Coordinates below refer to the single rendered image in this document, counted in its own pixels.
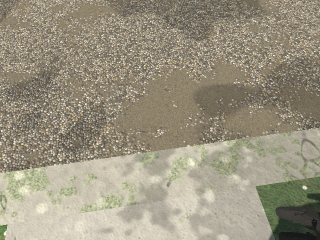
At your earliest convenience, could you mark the right robot hand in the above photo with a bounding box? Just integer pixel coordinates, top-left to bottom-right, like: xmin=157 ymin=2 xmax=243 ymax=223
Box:
xmin=275 ymin=206 xmax=320 ymax=240

